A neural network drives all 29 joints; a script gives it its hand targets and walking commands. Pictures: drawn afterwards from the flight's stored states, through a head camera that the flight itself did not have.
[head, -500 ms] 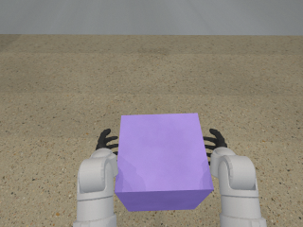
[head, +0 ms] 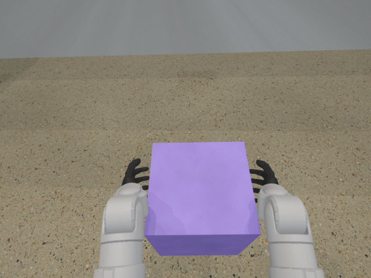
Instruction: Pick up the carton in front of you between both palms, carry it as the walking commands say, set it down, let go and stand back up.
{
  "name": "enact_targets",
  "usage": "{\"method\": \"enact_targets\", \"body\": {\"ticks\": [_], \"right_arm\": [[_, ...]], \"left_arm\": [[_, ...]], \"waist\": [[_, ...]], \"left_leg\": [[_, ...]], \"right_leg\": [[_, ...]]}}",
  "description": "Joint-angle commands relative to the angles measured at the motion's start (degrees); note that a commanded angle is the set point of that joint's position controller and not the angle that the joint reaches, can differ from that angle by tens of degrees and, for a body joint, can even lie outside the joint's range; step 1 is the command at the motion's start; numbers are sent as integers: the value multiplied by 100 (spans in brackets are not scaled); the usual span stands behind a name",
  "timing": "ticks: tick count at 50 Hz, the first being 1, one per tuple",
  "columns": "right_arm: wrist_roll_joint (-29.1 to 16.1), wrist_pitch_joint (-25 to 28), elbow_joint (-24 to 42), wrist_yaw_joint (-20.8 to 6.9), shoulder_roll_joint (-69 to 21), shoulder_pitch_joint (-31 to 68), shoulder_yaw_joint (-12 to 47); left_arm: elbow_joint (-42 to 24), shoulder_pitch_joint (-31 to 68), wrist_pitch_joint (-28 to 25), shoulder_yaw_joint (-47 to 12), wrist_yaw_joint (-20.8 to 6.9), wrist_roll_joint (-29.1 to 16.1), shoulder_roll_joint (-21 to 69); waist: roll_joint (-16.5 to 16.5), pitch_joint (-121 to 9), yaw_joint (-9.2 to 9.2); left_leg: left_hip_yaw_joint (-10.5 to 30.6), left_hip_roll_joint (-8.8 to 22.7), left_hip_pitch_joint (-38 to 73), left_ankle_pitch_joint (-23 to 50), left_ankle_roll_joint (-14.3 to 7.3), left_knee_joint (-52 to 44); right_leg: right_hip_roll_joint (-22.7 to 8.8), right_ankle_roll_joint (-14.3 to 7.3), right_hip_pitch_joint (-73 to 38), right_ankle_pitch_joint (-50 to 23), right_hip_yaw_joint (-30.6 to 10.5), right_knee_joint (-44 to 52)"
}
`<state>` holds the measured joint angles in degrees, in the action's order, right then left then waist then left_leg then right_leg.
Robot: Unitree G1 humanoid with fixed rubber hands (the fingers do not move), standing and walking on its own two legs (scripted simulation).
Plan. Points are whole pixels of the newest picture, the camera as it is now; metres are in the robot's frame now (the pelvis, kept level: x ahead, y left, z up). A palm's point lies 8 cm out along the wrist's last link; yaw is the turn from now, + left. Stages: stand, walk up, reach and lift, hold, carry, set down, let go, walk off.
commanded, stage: carry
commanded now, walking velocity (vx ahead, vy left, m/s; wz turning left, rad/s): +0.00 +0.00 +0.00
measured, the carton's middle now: (198, 203) +0.33 +0.00 -0.04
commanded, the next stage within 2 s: hold in 1.58 s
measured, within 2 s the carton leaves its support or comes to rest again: neither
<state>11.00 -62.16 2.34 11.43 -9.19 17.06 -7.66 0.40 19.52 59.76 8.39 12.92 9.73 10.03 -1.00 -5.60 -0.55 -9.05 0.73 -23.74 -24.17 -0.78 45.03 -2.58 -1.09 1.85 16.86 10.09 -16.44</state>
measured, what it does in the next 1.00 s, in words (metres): steps on the spot: left foot, then right foot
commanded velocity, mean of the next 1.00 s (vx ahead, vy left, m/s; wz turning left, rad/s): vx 0.00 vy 0.00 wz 0.00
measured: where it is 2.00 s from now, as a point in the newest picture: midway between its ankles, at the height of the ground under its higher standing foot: outside the picture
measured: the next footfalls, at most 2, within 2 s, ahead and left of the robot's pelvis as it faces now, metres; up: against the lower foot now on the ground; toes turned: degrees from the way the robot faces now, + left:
left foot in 0.10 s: +0.13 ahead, +0.07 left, -0.01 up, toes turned -22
right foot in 0.22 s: -0.01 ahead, -0.10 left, -0.01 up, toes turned -18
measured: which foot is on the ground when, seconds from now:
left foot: up 0.00-0.08, down 0.10-1.00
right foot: down 0.00-0.12, up 0.14-0.20, down 0.22-1.00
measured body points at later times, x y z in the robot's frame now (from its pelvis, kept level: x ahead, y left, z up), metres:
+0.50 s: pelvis +0.06 +0.00 -0.02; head +0.03 +0.00 +0.43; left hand +0.37 +0.14 +0.02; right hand +0.36 -0.16 +0.01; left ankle +0.10 +0.05 -0.75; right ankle -0.05 -0.10 -0.75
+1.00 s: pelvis +0.03 -0.02 -0.02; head +0.00 -0.01 +0.43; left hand +0.33 +0.13 +0.02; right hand +0.32 -0.17 +0.01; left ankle +0.10 +0.05 -0.75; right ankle -0.05 -0.10 -0.75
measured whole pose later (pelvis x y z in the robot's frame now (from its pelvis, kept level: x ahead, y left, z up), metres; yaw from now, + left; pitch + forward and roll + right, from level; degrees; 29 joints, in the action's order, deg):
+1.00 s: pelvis +0.03 -0.02 -0.02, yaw -2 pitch +1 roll +0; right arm 13.5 -42.6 -11.3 2.4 -8.0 11.6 -8.3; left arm 10.7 12.0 41.9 9.7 2.7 14.5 8.1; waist -0.4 -6.7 0.0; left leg -10.9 0.6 -21.7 -9.6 -4.8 29.6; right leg 0.9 -2.3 8.3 23.2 4.8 -30.0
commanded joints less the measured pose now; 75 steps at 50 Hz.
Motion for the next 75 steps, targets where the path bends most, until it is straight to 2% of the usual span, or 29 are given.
{"method": "enact_targets", "body": {"ticks": [1, 2, 3, 4, 5, 6, 7, 8, 9, 10, 11, 12, 13, 15, 16, 17, 20, 23, 27, 31, 34, 41, 47, 58, 75], "right_arm": [[-2439, 843, 509, -2356, -6276, 2706, 4191], [-2450, 933, 610, -2377, -6259, 2737, 4208], [-2463, 1040, 669, -2381, -6094, 2767, 4154], [-2493, 1135, 697, -2380, -5979, 2740, 4046], [-2464, 1185, 629, -2385, -5878, 2690, 3967], [-2358, 1246, 467, -2394, -5785, 2498, 3856], [-2232, 1354, 54, -2445, -5880, 2095, 3706], [-2053, 1529, -262, -2500, -5777, 2016, 3480], [-1888, 1711, -510, -2532, -5713, 1953, 3328], [-1751, 1907, -678, -2543, -5679, 1960, 3238], [-1608, 2125, -808, -2547, -5642, 2001, 3129], [-1494, 2320, -906, -2564, -5619, 2142, 3061], [-1458, 2500, -821, -2566, -5649, 2382, 3178], [-1349, 2707, -845, -2500, -5526, 2470, 3222], [-1233, 2743, -966, -2457, -5331, 2390, 3088], [-1104, 2761, -1136, -2417, -5157, 2290, 2904], [-860, 2815, -1408, -2318, -4891, 2201, 2594], [-987, 2763, -1204, -2333, -5102, 2229, 2751], [-1172, 2441, -1028, -2345, -5255, 2186, 2973], [-1140, 2259, -1065, -2348, -5160, 2176, 2828], [-1137, 2290, -1051, -2361, -5171, 2303, 2792], [-1366, 2325, -795, -2386, -5291, 2383, 3089], [-1296, 2295, -783, -2359, -5159, 2190, 3030], [-1210, 2310, -971, -2402, -5147, 2333, 2843], [-1279, 2296, -754, -2377, -5166, 2139, 3011]], "left_arm": [[78, 1602, -564, -3636, -2682, -2096, 6320], [-62, 1722, -638, -3717, -2708, -2128, 6320], [-253, 1934, -709, -3835, -2734, -2221, 6264], [-490, 2157, -779, -4006, -2754, -2310, 6133], [-485, 2082, -850, -4072, -2746, -2314, 6018], [-467, 2025, -963, -4123, -2749, -2304, 5982], [-311, 1897, -1083, -4087, -2728, -2088, 5986], [113, 1607, -1216, -3885, -2700, -1812, 5899], [471, 1374, -1391, -3636, -2684, -1562, 5786], [771, 1174, -1589, -3360, -2681, -1348, 5645], [919, 1122, -1814, -3185, -2693, -1207, 5603], [940, 1276, -2033, -3100, -2699, -1105, 5590], [679, 1539, -2215, -3189, -2683, -1081, 5606], [364, 1996, -2414, -3340, -2573, -1088, 5516], [541, 1931, -2435, -3255, -2513, -1018, 5368], [830, 1819, -2434, -3065, -2469, -895, 5196], [1479, 1511, -2452, -2515, -2414, -581, 4899], [1350, 1523, -2410, -2643, -2454, -667, 5152], [1181, 1500, -2087, -2880, -2494, -904, 5324], [1170, 1511, -1926, -2736, -2498, -860, 5175], [1135, 1652, -1960, -2714, -2511, -850, 5177], [747, 1789, -2001, -3059, -2507, -1076, 5336], [815, 1625, -1978, -3030, -2513, -1027, 5250], [1006, 1726, -1995, -2812, -2532, -896, 5204], [730, 1636, -1985, -3070, -2524, -1050, 5237]], "waist": [[-849, -1969, 105], [-427, -2048, 190], [467, -2167, 201], [1020, -2369, 200], [942, -2483, 116], [794, -2339, 63], [504, -2039, 58], [436, -1883, 39], [356, -1908, 47], [198, -1910, 94], [217, -1901, 122], [216, -1822, 133], [146, -1665, 133], [155, -1608, 71], [200, -1677, 35], [190, -1729, 39], [32, -1771, 64], [36, -1769, 71], [-7, -1579, 67], [31, -1322, 58], [47, -1197, 50], [83, -1421, 62], [62, -1466, 74], [101, -1082, 72], [120, -1423, 71]], "left_leg": [[-364, -278, 1604, 3320, -118, -2442], [60, 218, 2726, 4345, -315, -2326], [952, 1053, 3506, 7180, -802, -1753], [1541, 1599, 3487, 8129, -1196, -1601], [1762, 1802, 2996, 7073, -1202, -1761], [1828, 1706, 2602, 5478, -1078, -2004], [1449, 1442, 2441, 4002, -1071, -2156], [1281, 1285, 2196, 3167, -926, -2216], [1147, 1167, 1935, 2664, -721, -2234], [1108, 1091, 1773, 2534, -570, -2201], [1111, 1045, 1642, 2460, -473, -2171], [1018, 930, 1654, 2431, -402, -2164], [904, 846, 1720, 2790, -409, -2163], [923, 893, 1860, 3860, -440, -1875], [939, 894, 2007, 4270, -458, -1717], [947, 901, 2025, 4356, -492, -1645], [849, 898, 1834, 4142, -509, -1579], [837, 853, 1835, 3999, -497, -1516], [822, 825, 1656, 3543, -474, -1572], [821, 812, 1473, 3105, -434, -1679], [838, 808, 1408, 2891, -410, -1750], [872, 821, 1569, 2714, -389, -1783], [875, 856, 1566, 2702, -387, -1790], [905, 838, 1301, 2130, -337, -1965], [864, 874, 1420, 2602, -361, -1813]], "right_leg": [[-793, -124, -581, -5722, -133, -2019], [-630, 66, 512, -3770, -139, -2427], [-182, 183, 1388, -966, -212, -2871], [128, 161, 1505, 1496, -577, -3040], [-38, 83, 1210, 1922, -1010, -2791], [-12, 25, 1230, 1959, -1040, -2335], [-60, -62, 1203, 1813, -954, -1630], [-153, -47, 962, 1102, -867, -1001], [-179, -26, 625, 368, -785, -713], [-216, -9, 506, -43, -848, -849], [-303, -39, 502, -269, -996, -867], [-374, -66, 683, -322, -1083, -864], [-416, -9, 890, -275, -1041, -1023], [-370, 95, 811, -533, -950, -1194], [-333, 93, 826, -781, -911, -1221], [-337, 86, 842, -902, -913, -1201], [-443, 35, 743, -1392, -1049, -1117], [-479, 14, 736, -1598, -1072, -1134], [-474, -8, 829, -1339, -1064, -1044], [-489, -38, 965, -1081, -1112, -922], [-493, -62, 1037, -917, -1141, -850], [-475, -146, 1049, -678, -1193, -807], [-458, -169, 1044, -691, -1195, -846], [-459, -220, 1264, -332, -1245, -698], [-437, -222, 1131, -765, -1236, -877]]}}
